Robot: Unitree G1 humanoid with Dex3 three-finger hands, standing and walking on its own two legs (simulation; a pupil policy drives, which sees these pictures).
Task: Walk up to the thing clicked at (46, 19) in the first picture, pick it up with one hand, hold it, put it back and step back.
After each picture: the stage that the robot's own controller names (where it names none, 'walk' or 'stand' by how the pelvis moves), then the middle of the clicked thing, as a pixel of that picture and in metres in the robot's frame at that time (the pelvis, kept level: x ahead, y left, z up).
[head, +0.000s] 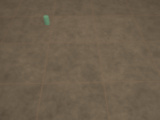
stand; (46, 20) +1.86 +0.48 -0.72
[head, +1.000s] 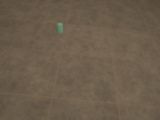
walk; (60, 28) +1.73 +0.21 -0.69
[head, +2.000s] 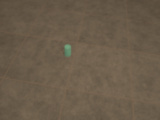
walk; (67, 50) +1.15 +0.13 -0.70
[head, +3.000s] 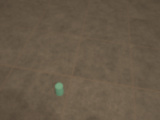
walk; (59, 89) +0.73 +0.16 -0.71
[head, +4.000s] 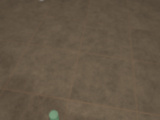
walk; (54, 117) +0.50 +0.17 -0.71
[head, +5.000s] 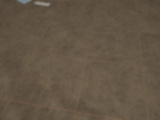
stand; out of the picture +0.40 +0.17 -0.71
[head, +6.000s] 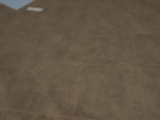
stand; out of the picture +0.37 +0.18 -0.72
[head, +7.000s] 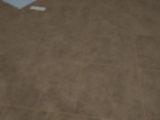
stand; out of the picture +0.40 +0.17 -0.73
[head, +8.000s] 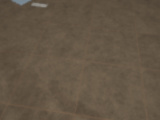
stand; out of the picture +0.38 +0.17 -0.73
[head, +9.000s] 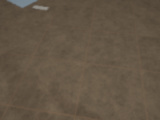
go down; out of the picture +0.38 +0.16 -0.73
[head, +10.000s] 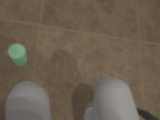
go down; (18, 55) +0.47 +0.21 -0.31
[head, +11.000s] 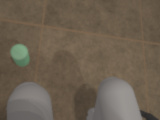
approach; (20, 56) +0.46 +0.21 -0.30
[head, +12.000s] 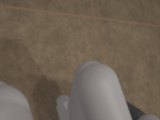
close in; out of the picture +0.45 +0.26 -0.23
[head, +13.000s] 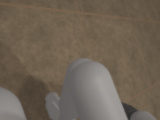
close; out of the picture +0.44 +0.27 -0.23
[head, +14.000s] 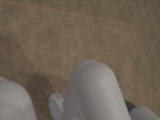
lift; out of the picture +0.40 +0.24 -0.24
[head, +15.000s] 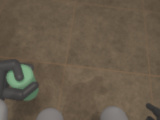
lift; (24, 83) +0.34 +0.19 -0.02
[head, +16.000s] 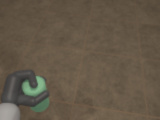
hold; (37, 94) +0.32 +0.16 +0.00
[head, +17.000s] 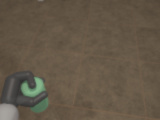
hold; (36, 95) +0.32 +0.17 +0.00
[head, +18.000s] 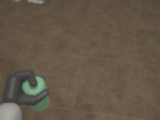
crouch; (37, 94) +0.32 +0.16 +0.00
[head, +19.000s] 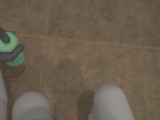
crouch; (10, 50) +0.45 +0.20 -0.10
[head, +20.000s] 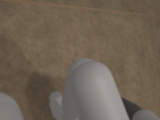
lower; out of the picture +0.44 +0.29 -0.23
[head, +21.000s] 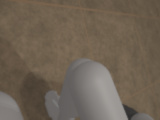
lower; out of the picture +0.45 +0.29 -0.24
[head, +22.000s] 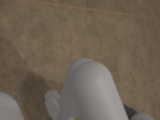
lower; out of the picture +0.45 +0.29 -0.24
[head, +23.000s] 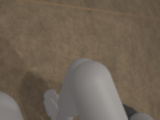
lower; out of the picture +0.45 +0.29 -0.24
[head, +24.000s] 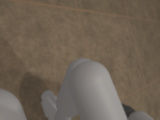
loosen; out of the picture +0.45 +0.26 -0.24
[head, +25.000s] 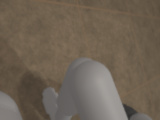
rise; out of the picture +0.45 +0.26 -0.25
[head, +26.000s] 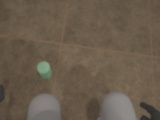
walk; (44, 70) +0.46 +0.18 -0.42
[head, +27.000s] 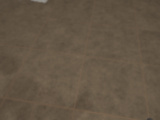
stand; out of the picture +0.40 +0.14 -0.66
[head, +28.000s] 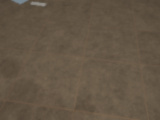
stand; out of the picture +0.41 +0.16 -0.67
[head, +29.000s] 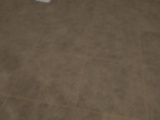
stand; out of the picture +0.41 +0.15 -0.69
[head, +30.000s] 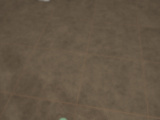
walk; out of the picture +0.43 +0.15 -0.72
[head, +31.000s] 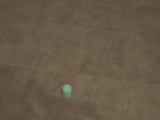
walk; (67, 91) +0.59 +0.08 -0.70
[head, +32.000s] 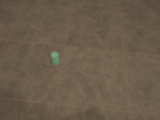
walk; (55, 58) +0.89 +0.23 -0.69
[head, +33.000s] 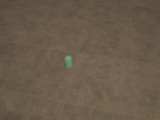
stand; (68, 62) +1.03 +0.14 -0.71
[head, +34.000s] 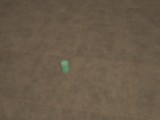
stand; (64, 66) +1.03 +0.16 -0.72
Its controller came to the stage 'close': yes
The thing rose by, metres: 0.70
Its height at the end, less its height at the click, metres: +0.00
